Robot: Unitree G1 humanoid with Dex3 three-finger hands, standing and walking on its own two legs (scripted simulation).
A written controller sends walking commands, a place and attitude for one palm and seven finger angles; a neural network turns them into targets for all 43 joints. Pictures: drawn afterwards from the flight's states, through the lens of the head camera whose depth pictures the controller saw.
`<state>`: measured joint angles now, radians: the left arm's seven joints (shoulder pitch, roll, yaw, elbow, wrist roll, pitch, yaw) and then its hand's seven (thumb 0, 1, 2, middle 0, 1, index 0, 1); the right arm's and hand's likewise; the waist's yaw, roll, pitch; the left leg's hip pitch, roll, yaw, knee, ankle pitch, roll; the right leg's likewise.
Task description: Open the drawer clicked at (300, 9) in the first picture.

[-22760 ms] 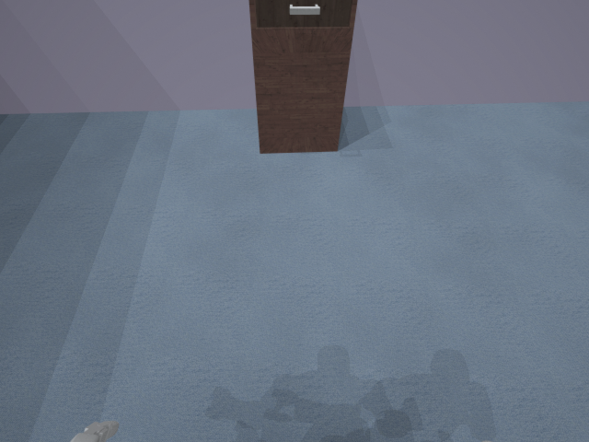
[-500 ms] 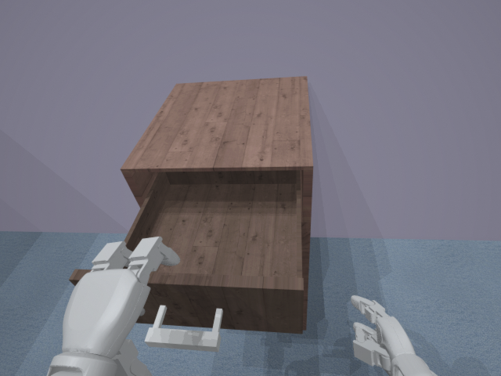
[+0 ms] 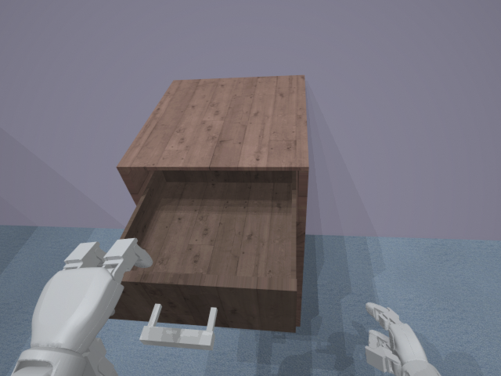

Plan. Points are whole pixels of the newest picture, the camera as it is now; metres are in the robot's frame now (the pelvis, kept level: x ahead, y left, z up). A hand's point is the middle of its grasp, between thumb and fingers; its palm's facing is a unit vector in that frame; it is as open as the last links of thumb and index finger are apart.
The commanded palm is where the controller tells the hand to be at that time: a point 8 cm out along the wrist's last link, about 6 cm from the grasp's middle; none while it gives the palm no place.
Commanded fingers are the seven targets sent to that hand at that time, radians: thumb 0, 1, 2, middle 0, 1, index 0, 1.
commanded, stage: draw the hand back to the body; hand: left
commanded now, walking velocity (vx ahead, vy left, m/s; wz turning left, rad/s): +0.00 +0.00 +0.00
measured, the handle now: (181, 324) +0.21 +0.17 -0.03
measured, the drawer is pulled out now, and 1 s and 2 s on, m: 0.27 0.27 0.27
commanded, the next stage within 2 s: step back with the hand held close in 1.16 s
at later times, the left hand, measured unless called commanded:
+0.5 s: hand (94, 274) +0.18 +0.22 +0.16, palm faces +0.35 -0.87 -0.35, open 12.6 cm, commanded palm +0.13 +0.26 +0.18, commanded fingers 0.00 0.13 0.57 -0.25 -0.80 -0.25 -0.80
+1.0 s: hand (73, 266) +0.19 +0.25 +0.17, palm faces +0.43 -0.81 -0.39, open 8.3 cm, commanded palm +0.13 +0.29 +0.18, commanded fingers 0.00 0.90 0.90 -0.20 -0.30 -0.20 -0.30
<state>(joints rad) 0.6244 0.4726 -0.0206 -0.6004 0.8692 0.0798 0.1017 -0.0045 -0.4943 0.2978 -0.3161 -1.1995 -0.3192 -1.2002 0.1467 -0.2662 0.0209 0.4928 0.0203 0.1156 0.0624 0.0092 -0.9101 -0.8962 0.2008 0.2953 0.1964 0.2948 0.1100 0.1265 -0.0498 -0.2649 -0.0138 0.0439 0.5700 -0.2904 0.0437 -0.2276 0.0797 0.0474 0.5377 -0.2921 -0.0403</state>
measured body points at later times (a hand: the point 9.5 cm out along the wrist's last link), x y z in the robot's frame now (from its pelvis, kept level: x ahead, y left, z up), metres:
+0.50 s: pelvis +0.02 +0.01 +0.01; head +0.00 +0.00 +0.46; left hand +0.16 +0.27 +0.18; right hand +0.22 -0.19 -0.07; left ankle +0.01 +0.09 -0.73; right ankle +0.00 -0.10 -0.73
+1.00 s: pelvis +0.02 +0.01 +0.01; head +0.01 -0.01 +0.46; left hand +0.16 +0.29 +0.19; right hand +0.22 -0.20 -0.07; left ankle +0.01 +0.09 -0.73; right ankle +0.00 -0.10 -0.73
